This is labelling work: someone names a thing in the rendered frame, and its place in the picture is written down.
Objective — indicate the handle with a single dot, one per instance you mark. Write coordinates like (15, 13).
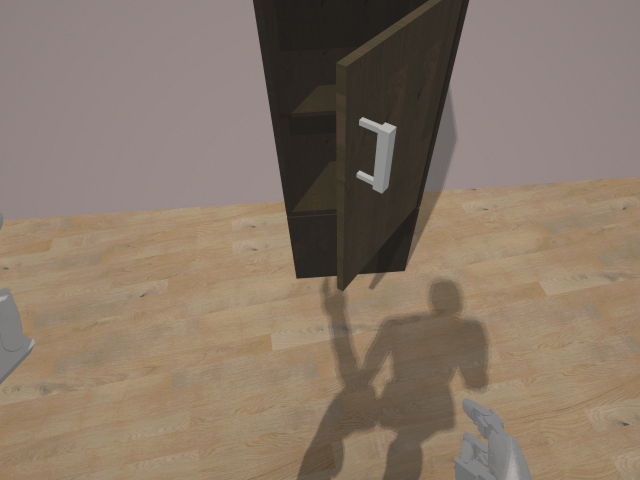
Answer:
(384, 154)

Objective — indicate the cupboard door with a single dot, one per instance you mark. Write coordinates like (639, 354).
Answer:
(396, 77)

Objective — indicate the robot right hand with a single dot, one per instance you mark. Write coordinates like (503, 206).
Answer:
(501, 459)

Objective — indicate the robot left hand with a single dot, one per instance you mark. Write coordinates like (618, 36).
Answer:
(14, 346)

